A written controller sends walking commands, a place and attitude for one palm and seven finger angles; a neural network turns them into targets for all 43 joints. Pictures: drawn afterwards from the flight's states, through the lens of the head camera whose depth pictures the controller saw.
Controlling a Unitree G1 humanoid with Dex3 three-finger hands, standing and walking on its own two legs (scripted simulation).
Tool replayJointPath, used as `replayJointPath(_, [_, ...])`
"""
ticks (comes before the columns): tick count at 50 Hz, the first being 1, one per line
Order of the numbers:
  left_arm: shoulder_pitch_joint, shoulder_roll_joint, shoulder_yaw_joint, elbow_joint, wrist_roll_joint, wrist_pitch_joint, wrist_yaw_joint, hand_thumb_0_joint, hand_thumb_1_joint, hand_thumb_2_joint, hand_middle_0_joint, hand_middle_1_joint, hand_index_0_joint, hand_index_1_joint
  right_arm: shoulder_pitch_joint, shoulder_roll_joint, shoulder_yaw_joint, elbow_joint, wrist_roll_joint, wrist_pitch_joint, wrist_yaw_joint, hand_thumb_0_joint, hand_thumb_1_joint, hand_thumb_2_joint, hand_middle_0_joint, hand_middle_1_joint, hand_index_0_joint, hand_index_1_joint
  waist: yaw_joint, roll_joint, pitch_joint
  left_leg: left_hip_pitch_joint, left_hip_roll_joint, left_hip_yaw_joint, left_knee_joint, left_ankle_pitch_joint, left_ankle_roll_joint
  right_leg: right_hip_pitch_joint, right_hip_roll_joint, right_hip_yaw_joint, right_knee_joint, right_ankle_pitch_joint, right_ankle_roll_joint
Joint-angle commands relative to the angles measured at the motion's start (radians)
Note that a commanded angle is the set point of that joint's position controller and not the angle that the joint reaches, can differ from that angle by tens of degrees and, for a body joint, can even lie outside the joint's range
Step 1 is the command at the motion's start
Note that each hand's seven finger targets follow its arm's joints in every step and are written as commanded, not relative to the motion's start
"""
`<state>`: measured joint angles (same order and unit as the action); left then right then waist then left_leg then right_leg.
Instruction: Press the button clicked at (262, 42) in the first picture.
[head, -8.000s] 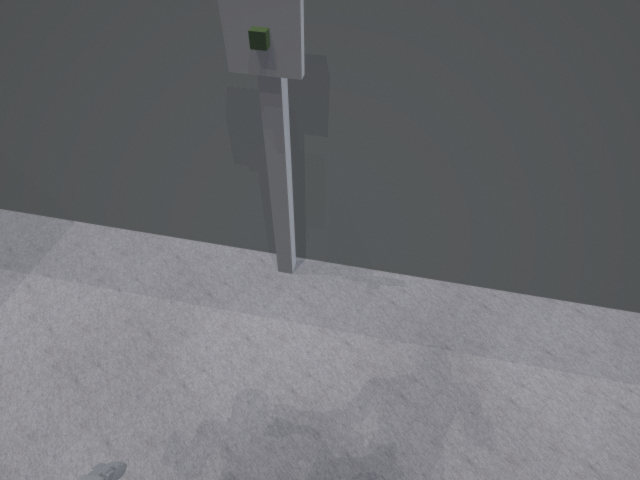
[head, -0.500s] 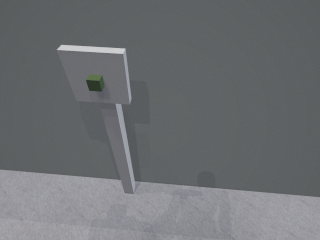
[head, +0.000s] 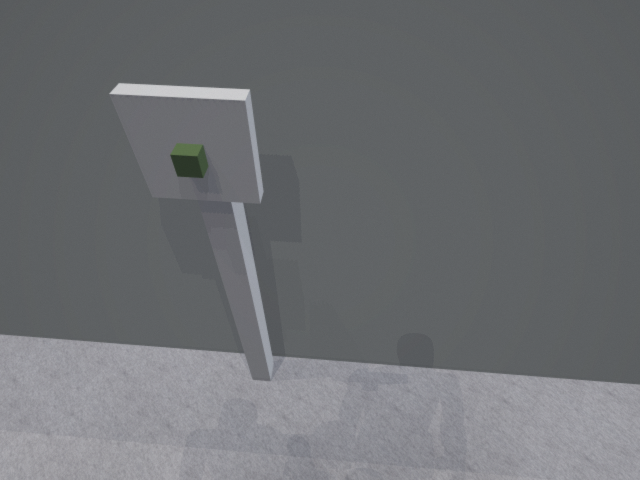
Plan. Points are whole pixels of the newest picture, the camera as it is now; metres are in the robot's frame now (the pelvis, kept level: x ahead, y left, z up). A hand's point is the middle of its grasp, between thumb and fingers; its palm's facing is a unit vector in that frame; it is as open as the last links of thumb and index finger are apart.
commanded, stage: raise the hand and make a fist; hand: left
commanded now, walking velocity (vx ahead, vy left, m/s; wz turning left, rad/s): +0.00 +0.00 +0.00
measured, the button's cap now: (190, 159) +0.50 +0.23 +0.14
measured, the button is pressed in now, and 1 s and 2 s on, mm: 0 0 0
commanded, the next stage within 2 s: aim a knuckle at the button in 1.94 s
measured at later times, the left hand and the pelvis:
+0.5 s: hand (155, 470) +0.13 +0.20 -0.01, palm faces +0.09 -1.00 -0.03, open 4.5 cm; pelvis -0.03 +0.02 -0.07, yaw +3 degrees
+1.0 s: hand (128, 411) +0.18 +0.22 +0.05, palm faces +0.00 -1.00 -0.06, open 3.1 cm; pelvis -0.02 +0.04 -0.04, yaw +2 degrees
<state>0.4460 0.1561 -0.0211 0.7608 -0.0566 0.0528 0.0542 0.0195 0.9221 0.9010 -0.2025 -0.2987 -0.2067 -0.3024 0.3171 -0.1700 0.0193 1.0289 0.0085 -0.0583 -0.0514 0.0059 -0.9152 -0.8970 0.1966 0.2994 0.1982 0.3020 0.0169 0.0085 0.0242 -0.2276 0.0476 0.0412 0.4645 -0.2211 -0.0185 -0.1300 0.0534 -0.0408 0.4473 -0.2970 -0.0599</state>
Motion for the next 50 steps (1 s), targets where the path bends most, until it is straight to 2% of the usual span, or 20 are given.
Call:
replayJointPath(1, [-0.058,-0.063,-0.074,-0.791,-0.116,-0.155,0.066,0.0,0.9,0.9,-0.31,-0.42,-0.31,-0.42,-0.112,-0.15,-0.045,-0.292,0.055,-0.238,-0.048,0.0,-0.9,-0.9,0.2,0.3,0.2,0.3,-0.05,0.101,-0.113,0.072,-0.02,-0.034,0.001,0.117,0.051,-0.174,-0.069,-0.033,0.02,0.128,0.04])
replayJointPath(2, [-0.119,-0.011,-0.056,-0.869,-0.143,-0.203,0.05,0.0,0.9,0.9,-0.337,-0.45,-0.337,-0.45,-0.156,-0.181,-0.05,-0.348,0.056,-0.256,-0.053,0.0,-0.9,-0.9,0.2,0.3,0.2,0.3,-0.073,-0.014,-0.009,0.012,-0.032,-0.053,0.037,0.03,0.062,-0.275,-0.066,-0.023,-0.002,0.043,0.058])
replayJointPath(3, [-0.113,0.026,-0.034,-0.857,-0.14,-0.252,0.028,0.0,0.9,0.9,-0.365,-0.48,-0.365,-0.48,-0.142,-0.208,-0.063,-0.362,0.039,-0.27,-0.053,0.0,-0.9,-0.9,0.2,0.3,0.2,0.3,-0.101,-0.118,-0.032,-0.019,-0.04,-0.053,0.089,-0.006,0.065,-0.351,-0.068,-0.01,0.0,-0.051,0.068])
replayJointPath(4, [-0.069,-0.012,-0.036,-0.775,-0.139,-0.298,-0.001,0.0,0.9,0.9,-0.393,-0.51,-0.393,-0.51,-0.133,-0.203,-0.068,-0.381,0.019,-0.275,-0.048,0.0,-0.9,-0.9,0.2,0.3,0.2,0.3,-0.101,-0.212,-0.011,-0.091,-0.048,-0.063,0.142,-0.033,0.061,-0.425,-0.064,-0.014,0.034,-0.108,0.075])
replayJointPath(6, [0.069,-0.057,-0.01,-0.641,-0.145,-0.42,-0.089,0.0,0.9,0.9,-0.447,-0.57,-0.447,-0.57,-0.166,-0.191,-0.087,-0.433,0.003,-0.278,-0.019,0.0,-0.9,-0.9,0.2,0.3,0.2,0.3,-0.038,-0.274,-0.046,-0.248,-0.058,-0.063,0.232,-0.076,0.033,-0.502,-0.063,-0.012,0.148,-0.166,0.067])
replayJointPath(8, [0.222,-0.051,0.026,-0.634,-0.177,-0.561,-0.212,0.0,0.9,0.9,-0.502,-0.63,-0.502,-0.63,-0.215,-0.189,-0.102,-0.493,-0.004,-0.27,0.018,0.0,-0.9,-0.9,0.2,0.3,0.2,0.3,0.021,-0.27,-0.108,-0.374,-0.062,-0.057,0.316,-0.074,0.015,-0.486,-0.072,0.019,0.255,-0.08,0.062])
replayJointPath(10, [0.277,0.063,0.143,-0.614,-0.181,-0.66,-0.338,0.0,0.9,0.9,-0.558,-0.69,-0.558,-0.69,-0.222,-0.195,-0.122,-0.536,0.004,-0.246,0.054,0.0,-0.9,-0.9,0.2,0.3,0.2,0.3,0.047,-0.173,-0.184,-0.435,-0.071,-0.045,0.4,-0.015,0.004,-0.428,-0.093,0.073,0.348,0.11,0.056])
replayJointPath(13, [0.235,0.125,0.202,-0.829,-0.191,-0.591,-0.353,0.0,0.9,0.9,-0.64,-0.78,-0.64,-0.78,-0.273,-0.182,-0.117,-0.663,0.018,-0.185,0.045,0.0,-0.9,-0.9,0.2,0.3,0.2,0.3,0.069,-0.03,-0.293,-0.409,-0.082,0.007,0.415,0.012,0.03,-0.38,-0.094,0.084,0.378,0.138,0.05])
replayJointPath(15, [0.146,0.114,0.186,-0.955,-0.201,-0.533,-0.31,0.0,0.9,0.9,-0.695,-0.84,-0.695,-0.84,-0.26,-0.171,-0.107,-0.696,0.019,-0.147,0.028,0.0,-0.9,-0.9,0.2,0.3,0.2,0.3,0.034,-0.031,-0.273,-0.393,-0.069,-0.009,0.416,-0.016,0.041,-0.435,-0.07,0.068,0.372,0.073,0.053])
replayJointPath(16, [0.094,0.103,0.166,-1.032,-0.196,-0.525,-0.281,0.0,0.9,0.9,-0.723,-0.87,-0.723,-0.87,-0.247,-0.166,-0.104,-0.713,0.018,-0.136,0.023,0.0,-0.9,-0.9,0.2,0.3,0.2,0.3,0.015,0.015,-0.259,-0.381,-0.062,-0.018,0.419,-0.029,0.046,-0.47,-0.064,0.067,0.366,0.047,0.052])
replayJointPath(19, [-0.025,0.101,0.122,-1.203,-0.164,-0.578,-0.218,0.0,0.9,0.9,-0.805,-0.96,-0.805,-0.96,-0.173,-0.156,-0.09,-0.711,0.003,-0.128,0.011,0.0,-0.9,-0.9,0.2,0.3,0.2,0.3,-0.036,0.089,-0.278,-0.324,-0.036,-0.057,0.439,-0.005,0.059,-0.546,-0.04,0.026,0.393,0.039,0.041])
replayJointPath(20, [-0.085,0.106,0.095,-1.264,-0.162,-0.601,-0.217,0.0,0.9,0.9,-0.832,-0.99,-0.832,-0.99,-0.16,-0.162,-0.082,-0.711,-0.003,-0.129,0.006,0.0,-0.9,-0.9,0.2,0.3,0.2,0.3,-0.06,0.06,-0.283,-0.319,-0.029,-0.073,0.451,-0.004,0.065,-0.571,-0.032,0.017,0.407,0.036,0.042])
replayJointPath(23, [-0.062,0.09,0.047,-1.223,-0.165,-0.612,-0.255,0.0,0.9,0.9,-0.915,-1.08,-0.915,-1.08,-0.146,-0.171,-0.068,-0.689,0.001,-0.151,0.0,0.0,-0.9,-0.9,0.2,0.3,0.2,0.3,-0.08,0.105,-0.273,-0.3,-0.023,-0.093,0.453,-0.026,0.062,-0.608,-0.027,0.001,0.398,-0.007,0.039])
replayJointPath(25, [-0.019,0.102,0.051,-1.137,-0.171,-0.552,-0.296,0.0,0.9,0.9,-0.97,-1.14,-0.97,-1.14,-0.151,-0.18,-0.059,-0.683,0.011,-0.154,-0.002,0.0,-0.9,-0.9,0.2,0.3,0.2,0.3,-0.078,0.057,-0.244,-0.325,-0.023,-0.1,0.436,-0.065,0.064,-0.585,-0.022,0.004,0.365,-0.04,0.042])
replayJointPath(27, [0.025,0.134,0.092,-1.117,-0.181,-0.478,-0.315,0.0,0.9,0.9,-1.025,-1.2,-1.025,-1.2,-0.16,-0.179,-0.059,-0.69,0.023,-0.153,-0.008,0.0,-0.9,-0.9,0.2,0.3,0.2,0.3,-0.05,0.042,-0.27,-0.331,-0.031,-0.094,0.406,-0.084,0.061,-0.526,-0.031,0.015,0.33,-0.061,0.045])
replayJointPath(31, [0.054,0.173,0.186,-1.136,-0.209,-0.355,-0.291,0.0,0.9,0.9,-1.135,-1.32,-1.135,-1.32,-0.188,-0.163,-0.049,-0.701,0.03,-0.143,-0.022,0.0,-0.9,-0.9,0.2,0.3,0.2,0.3,-0.006,0.01,-0.292,-0.301,-0.033,-0.091,0.34,-0.065,0.059,-0.433,-0.038,0.0,0.294,-0.063,0.049])
replayJointPath(36, [0.009,0.177,0.21,-1.19,-0.222,-0.372,-0.237,0.0,0.9,0.9,-1.273,-1.47,-1.273,-1.47,-0.183,-0.156,-0.04,-0.681,0.026,-0.166,-0.026,0.0,-0.9,-0.9,0.2,0.3,0.2,0.3,-0.005,0.012,-0.245,-0.266,-0.026,-0.096,0.289,-0.069,0.054,-0.427,-0.032,-0.022,0.271,-0.087,0.046])
replayJointPath(41, [-0.018,0.179,0.191,-1.191,-0.222,-0.386,-0.254,0.0,0.9,0.9,-1.3,-1.5,-1.3,-1.5,-0.165,-0.178,-0.043,-0.663,0.033,-0.206,-0.02,0.0,-0.9,-0.9,0.2,0.3,0.2,0.3,-0.022,0.025,-0.232,-0.23,-0.028,-0.093,0.266,-0.088,0.053,-0.417,-0.036,-0.014,0.239,-0.105,0.047])
replayJointPath(48, [-0.044,0.213,0.235,-1.223,-0.23,-0.327,-0.256,0.0,0.9,0.9,-1.3,-1.5,-1.3,-1.5,-0.161,-0.185,-0.043,-0.646,0.041,-0.232,-0.021,0.0,-0.9,-0.9,0.2,0.3,0.2,0.3,-0.01,0.066,-0.216,-0.151,-0.027,-0.099,0.205,-0.052,0.05,-0.366,-0.035,-0.032,0.204,-0.035,0.044])
replayJointPath(50, [-0.055,0.232,0.261,-1.2,-0.231,-0.309,-0.251,0.0,0.9,0.9,-1.3,-1.5,-1.3,-1.5,-0.164,-0.187,-0.041,-0.636,0.04,-0.228,-0.022,0.0,-0.9,-0.9,0.2,0.3,0.2,0.3,-0.008,0.034,-0.189,-0.149,-0.026,-0.101,0.192,-0.046,0.051,-0.348,-0.03,-0.033,0.187,-0.027,0.043])
